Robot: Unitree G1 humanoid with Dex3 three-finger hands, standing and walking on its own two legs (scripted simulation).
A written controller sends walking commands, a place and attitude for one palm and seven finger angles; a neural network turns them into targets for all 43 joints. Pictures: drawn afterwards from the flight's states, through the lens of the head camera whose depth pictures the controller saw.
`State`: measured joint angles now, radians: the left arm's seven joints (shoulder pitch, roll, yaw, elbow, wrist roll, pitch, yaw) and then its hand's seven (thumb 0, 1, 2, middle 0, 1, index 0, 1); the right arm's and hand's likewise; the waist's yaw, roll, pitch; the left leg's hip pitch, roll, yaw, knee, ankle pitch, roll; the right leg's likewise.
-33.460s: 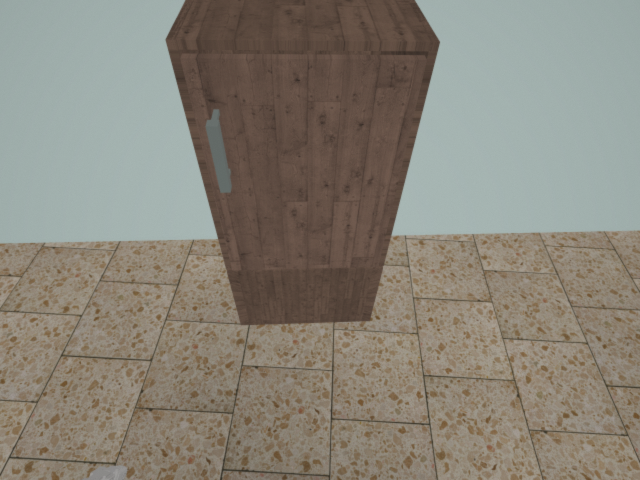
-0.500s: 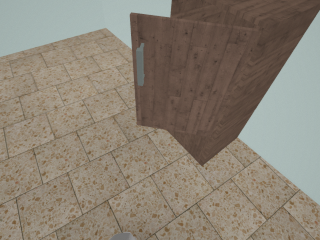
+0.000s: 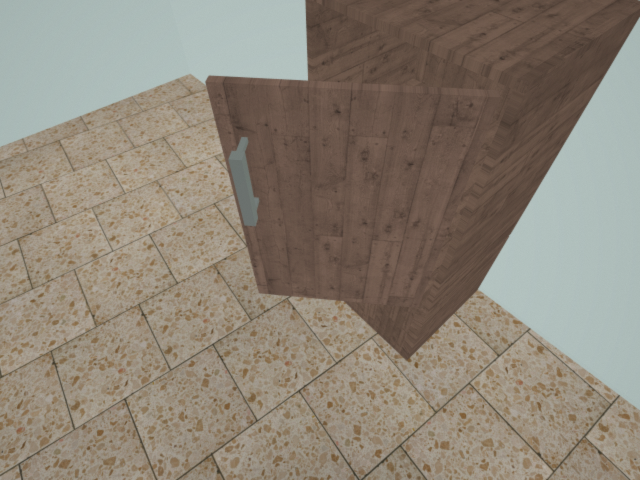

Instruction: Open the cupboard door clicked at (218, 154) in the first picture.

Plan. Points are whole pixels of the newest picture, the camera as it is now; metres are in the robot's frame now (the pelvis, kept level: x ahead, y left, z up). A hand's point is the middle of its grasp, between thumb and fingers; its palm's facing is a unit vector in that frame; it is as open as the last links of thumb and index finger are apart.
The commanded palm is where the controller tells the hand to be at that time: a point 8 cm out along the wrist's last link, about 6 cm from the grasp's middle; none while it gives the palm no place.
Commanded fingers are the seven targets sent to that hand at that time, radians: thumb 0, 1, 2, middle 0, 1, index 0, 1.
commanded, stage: come to a stop and stand still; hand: left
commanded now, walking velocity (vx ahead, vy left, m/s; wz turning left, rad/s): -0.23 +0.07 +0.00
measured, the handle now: (247, 183) +0.57 +0.15 +0.01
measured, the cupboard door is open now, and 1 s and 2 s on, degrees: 42 42 42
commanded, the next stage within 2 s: look again from close up in 1.48 s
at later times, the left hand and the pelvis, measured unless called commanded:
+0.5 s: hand out of the picture -0.02 +0.23 -0.17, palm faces +0.02 -0.98 -0.20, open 7.4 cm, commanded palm none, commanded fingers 0.00 0.90 0.90 -0.20 -0.30 -0.20 -0.30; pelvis -0.04 +0.03 +0.01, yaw -1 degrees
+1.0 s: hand out of the picture -0.04 +0.15 -0.18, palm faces +0.03 -0.99 -0.14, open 7.3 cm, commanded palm none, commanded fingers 0.00 0.90 0.90 -0.20 -0.30 -0.20 -0.30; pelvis -0.03 -0.01 +0.00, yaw +0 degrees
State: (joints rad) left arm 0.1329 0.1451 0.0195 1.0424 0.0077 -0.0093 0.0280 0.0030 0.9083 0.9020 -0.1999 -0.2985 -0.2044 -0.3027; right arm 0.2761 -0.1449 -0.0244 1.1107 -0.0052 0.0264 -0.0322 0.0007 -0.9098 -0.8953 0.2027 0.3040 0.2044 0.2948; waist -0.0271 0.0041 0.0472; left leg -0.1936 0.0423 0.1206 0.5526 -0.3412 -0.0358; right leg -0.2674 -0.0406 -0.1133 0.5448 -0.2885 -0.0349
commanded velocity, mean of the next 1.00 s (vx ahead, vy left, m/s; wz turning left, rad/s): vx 0.01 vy -0.03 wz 0.00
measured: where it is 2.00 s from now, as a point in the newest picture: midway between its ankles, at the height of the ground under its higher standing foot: outside the picture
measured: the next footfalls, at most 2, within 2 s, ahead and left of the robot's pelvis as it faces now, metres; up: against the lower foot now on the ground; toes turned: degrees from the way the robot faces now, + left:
right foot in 0.56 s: -0.05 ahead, -0.13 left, +0.00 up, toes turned -3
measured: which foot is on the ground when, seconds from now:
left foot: down 0.00-1.00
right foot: down 0.00-0.16, up 0.18-0.54, down 0.56-1.00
